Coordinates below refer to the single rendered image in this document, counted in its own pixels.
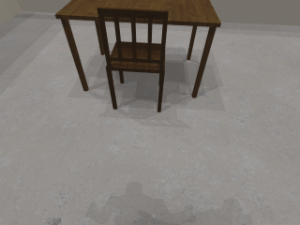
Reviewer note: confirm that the chair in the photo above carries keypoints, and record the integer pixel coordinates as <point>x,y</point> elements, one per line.
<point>134,56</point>

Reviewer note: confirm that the table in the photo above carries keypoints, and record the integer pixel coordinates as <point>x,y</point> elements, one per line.
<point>180,12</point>

